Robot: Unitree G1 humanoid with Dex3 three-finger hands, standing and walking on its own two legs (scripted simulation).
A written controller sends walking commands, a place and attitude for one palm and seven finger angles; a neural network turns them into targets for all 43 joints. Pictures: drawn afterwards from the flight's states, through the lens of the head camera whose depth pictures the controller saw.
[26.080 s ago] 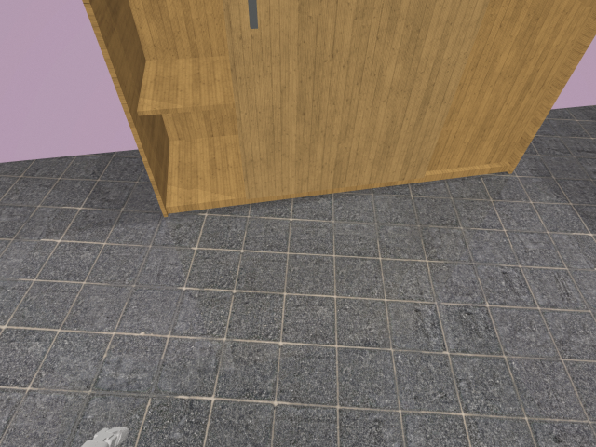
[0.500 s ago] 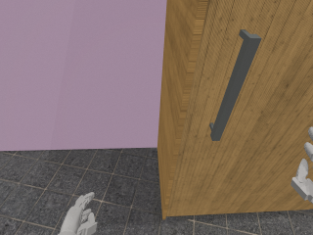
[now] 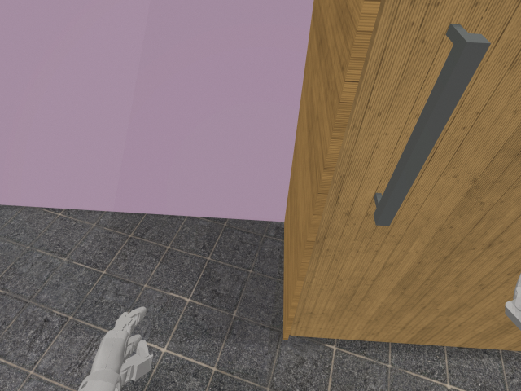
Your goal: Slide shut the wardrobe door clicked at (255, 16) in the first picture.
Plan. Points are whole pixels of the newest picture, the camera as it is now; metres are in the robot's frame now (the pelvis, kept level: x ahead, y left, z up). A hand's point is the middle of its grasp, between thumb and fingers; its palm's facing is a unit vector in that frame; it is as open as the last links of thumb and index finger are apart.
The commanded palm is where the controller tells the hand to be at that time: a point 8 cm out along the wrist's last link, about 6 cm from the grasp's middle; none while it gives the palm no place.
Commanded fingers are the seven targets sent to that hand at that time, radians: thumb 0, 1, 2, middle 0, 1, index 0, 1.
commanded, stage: step back with the hand held close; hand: right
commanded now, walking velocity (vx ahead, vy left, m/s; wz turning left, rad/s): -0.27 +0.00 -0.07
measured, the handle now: (411, 143) +0.41 -0.19 +0.20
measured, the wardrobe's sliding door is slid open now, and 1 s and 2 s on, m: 0.00 0.00 0.00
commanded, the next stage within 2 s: stop stepping back and stand still in 1.34 s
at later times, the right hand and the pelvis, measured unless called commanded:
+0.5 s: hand out of the picture +0.14 -0.29 +0.15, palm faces +0.45 +0.75 -0.49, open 7.4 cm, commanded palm +0.07 -0.32 +0.17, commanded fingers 0.00 -0.90 -0.90 0.20 0.30 0.20 0.30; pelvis -0.06 -0.02 -0.02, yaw -2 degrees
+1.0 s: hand out of the picture +0.10 -0.26 +0.15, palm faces +0.35 +0.83 -0.45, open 7.4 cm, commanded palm +0.03 -0.31 +0.17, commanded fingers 0.00 -0.90 -0.90 0.20 0.30 0.20 0.30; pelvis -0.12 -0.01 -0.01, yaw +1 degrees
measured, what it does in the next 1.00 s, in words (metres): walks backwards: left foot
